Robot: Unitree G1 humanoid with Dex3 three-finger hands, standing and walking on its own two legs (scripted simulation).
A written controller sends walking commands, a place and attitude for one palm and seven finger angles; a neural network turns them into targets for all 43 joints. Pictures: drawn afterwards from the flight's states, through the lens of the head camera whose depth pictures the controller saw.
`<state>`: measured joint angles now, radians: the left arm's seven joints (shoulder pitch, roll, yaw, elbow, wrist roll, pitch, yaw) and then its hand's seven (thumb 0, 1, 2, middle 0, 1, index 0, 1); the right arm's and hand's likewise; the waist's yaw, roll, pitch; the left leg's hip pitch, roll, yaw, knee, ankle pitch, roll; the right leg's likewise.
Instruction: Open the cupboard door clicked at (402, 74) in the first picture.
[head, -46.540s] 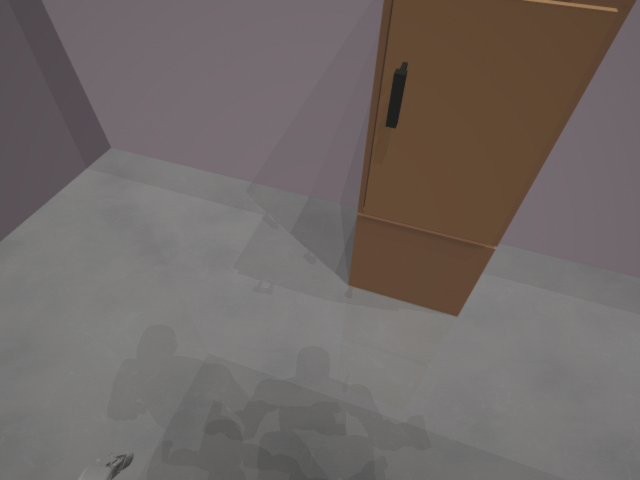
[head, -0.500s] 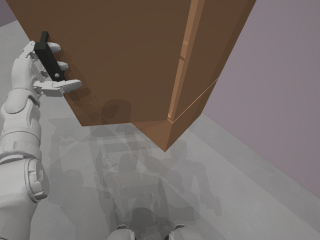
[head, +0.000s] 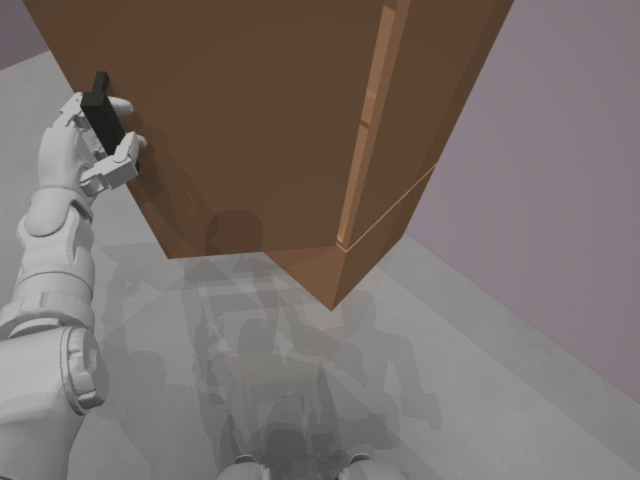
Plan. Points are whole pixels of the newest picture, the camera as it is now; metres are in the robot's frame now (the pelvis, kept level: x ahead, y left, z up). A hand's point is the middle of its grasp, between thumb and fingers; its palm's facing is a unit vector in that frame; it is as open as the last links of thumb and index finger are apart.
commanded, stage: pull the door open along its arc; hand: left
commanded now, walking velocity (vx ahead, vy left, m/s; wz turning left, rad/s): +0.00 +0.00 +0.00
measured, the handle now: (116, 126) +0.54 +0.23 +0.10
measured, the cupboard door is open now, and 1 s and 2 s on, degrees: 49 91 93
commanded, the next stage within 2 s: open thumb and fingers to let go in 1.02 s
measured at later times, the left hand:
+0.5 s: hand (145, 223) +0.39 +0.17 +0.10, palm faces +0.07 -1.00 +0.03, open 6.3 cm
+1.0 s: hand (237, 299) +0.30 +0.07 +0.10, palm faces +0.45 -0.89 +0.00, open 6.4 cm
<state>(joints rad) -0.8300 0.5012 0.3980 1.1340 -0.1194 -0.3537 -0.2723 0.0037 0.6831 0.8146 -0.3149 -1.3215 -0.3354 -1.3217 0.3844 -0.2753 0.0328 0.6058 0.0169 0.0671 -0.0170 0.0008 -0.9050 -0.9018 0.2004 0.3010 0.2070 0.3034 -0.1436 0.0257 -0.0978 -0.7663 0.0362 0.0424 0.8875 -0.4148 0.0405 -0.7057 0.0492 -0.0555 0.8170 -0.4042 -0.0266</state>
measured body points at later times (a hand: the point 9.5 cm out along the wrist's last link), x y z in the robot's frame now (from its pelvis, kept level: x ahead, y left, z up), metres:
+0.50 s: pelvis +0.01 +0.00 +0.01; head +0.06 +0.00 +0.46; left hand +0.38 +0.23 +0.10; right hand +0.10 -0.26 -0.10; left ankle +0.00 +0.09 -0.69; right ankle -0.01 -0.11 -0.69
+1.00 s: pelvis +0.02 -0.04 +0.02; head +0.02 -0.06 +0.47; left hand +0.27 +0.12 +0.10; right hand +0.21 -0.25 -0.07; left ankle +0.00 +0.09 -0.69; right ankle -0.01 -0.11 -0.69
